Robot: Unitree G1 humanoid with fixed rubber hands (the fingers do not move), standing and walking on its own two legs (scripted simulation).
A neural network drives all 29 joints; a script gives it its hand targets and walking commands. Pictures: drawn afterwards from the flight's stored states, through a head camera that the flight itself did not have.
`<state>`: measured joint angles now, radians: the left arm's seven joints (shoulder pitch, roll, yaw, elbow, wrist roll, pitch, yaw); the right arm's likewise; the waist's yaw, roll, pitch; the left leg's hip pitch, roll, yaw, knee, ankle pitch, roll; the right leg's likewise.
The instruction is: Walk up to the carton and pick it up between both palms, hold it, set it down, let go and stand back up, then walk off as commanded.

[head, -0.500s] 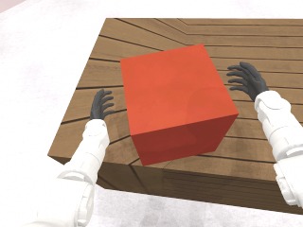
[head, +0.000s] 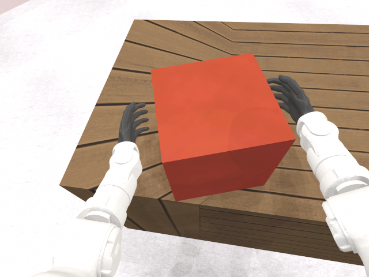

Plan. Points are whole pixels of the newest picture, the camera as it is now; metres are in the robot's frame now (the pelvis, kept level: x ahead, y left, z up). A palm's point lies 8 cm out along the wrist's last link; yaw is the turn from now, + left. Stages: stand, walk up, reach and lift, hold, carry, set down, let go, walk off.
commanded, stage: reach and lift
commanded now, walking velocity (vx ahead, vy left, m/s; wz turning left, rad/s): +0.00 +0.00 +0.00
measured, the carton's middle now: (211, 131) +0.45 -0.01 +0.01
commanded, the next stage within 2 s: none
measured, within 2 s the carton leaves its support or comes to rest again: neither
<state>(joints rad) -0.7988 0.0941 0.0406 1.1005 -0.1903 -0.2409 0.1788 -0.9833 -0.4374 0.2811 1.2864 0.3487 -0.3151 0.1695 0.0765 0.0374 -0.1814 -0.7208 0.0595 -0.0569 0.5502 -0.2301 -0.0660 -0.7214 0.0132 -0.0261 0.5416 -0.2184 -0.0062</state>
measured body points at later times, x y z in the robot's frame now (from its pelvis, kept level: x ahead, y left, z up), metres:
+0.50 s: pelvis -0.01 +0.00 +0.00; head +0.09 -0.02 +0.44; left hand +0.42 +0.15 +0.03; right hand +0.48 -0.18 +0.06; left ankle +0.00 +0.16 -0.72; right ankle +0.00 -0.11 -0.72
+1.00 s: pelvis -0.01 +0.00 +0.00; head +0.10 -0.02 +0.44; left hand +0.42 +0.15 +0.03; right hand +0.48 -0.17 +0.06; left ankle +0.00 +0.16 -0.72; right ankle +0.00 -0.11 -0.72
